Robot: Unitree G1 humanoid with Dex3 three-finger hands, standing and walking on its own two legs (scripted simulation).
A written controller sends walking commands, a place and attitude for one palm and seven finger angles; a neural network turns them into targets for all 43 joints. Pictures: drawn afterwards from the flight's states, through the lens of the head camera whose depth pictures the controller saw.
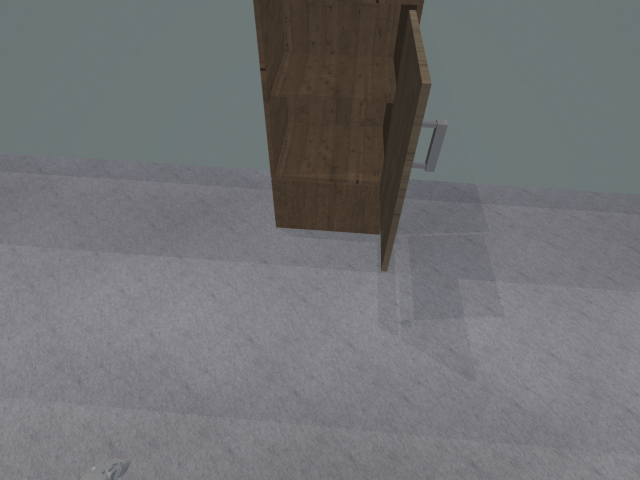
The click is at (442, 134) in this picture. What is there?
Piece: cupboard door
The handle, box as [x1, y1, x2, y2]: [412, 119, 447, 171]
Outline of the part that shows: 446,120 437,119 435,122 422,122 422,126 433,127 434,130 425,162 413,162 412,167 424,168 426,171 434,170 447,126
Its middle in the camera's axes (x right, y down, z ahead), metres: +0.24 -0.21 +0.89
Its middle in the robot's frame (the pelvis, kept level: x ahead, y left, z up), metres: +0.82 -0.20 -0.04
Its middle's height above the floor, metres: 0.73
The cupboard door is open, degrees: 89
